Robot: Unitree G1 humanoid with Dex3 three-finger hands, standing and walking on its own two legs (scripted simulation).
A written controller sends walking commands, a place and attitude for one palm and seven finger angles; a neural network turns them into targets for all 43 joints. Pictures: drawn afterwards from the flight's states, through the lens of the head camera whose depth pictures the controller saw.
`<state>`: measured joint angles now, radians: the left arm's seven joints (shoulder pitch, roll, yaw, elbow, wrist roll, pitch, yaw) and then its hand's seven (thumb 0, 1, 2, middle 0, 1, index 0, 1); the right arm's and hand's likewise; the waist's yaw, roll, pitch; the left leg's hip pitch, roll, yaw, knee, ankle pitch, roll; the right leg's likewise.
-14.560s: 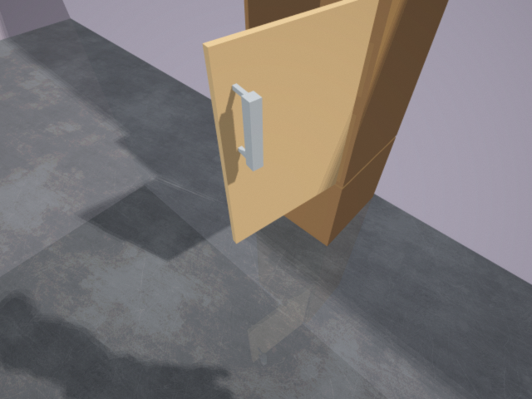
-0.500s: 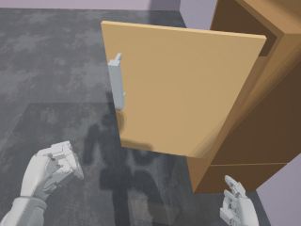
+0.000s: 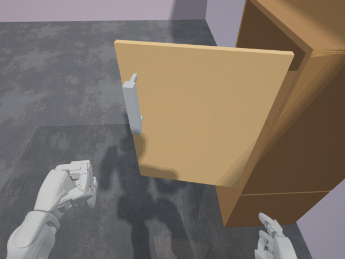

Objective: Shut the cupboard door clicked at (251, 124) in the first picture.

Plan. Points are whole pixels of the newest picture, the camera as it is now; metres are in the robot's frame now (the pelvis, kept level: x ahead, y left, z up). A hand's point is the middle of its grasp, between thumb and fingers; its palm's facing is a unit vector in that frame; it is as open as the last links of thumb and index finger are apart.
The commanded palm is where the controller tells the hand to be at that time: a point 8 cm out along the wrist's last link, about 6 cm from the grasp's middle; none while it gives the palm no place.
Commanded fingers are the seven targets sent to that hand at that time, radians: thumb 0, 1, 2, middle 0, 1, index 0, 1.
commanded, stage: raise the hand and make a fist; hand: left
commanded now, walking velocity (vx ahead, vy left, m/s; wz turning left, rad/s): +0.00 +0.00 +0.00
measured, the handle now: (135, 105) +0.49 +0.14 +0.10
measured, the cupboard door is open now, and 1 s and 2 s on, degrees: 79 79 79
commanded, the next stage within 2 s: bring the fist close to the handle in 0.20 s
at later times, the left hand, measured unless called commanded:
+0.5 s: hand (102, 182) +0.24 +0.16 +0.11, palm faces -0.02 -1.00 -0.07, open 3.1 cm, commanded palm +0.22 +0.21 +0.11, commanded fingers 0.00 0.90 0.90 -1.30 -1.50 -1.30 -1.50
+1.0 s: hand (120, 151) +0.33 +0.15 +0.10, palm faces -0.06 -1.00 -0.03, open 3.1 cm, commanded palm +0.31 +0.19 +0.11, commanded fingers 0.00 0.90 0.90 -1.30 -1.50 -1.30 -1.50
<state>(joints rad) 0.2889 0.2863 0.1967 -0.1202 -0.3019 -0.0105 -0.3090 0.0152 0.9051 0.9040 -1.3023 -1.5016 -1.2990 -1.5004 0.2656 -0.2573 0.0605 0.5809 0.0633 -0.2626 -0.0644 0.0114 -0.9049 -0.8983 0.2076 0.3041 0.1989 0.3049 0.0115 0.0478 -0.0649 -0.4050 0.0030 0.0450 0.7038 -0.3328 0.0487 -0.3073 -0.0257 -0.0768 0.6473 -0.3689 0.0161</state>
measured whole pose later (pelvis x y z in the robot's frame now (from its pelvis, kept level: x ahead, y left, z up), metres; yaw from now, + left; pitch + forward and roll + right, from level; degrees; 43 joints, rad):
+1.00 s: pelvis +0.01 -0.03 +0.00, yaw -1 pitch +3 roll +0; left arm -0.07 0.27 0.19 0.22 -0.26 -0.09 -0.25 0.02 0.90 0.90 -1.30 -1.50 -1.30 -1.50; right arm 0.26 -0.27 0.03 0.62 0.06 -0.21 -0.06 0.01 -0.91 -0.90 0.21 0.30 0.20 0.30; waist -0.01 0.04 -0.06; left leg -0.40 0.02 0.05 0.67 -0.33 0.01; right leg -0.33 -0.01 -0.06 0.66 -0.39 -0.02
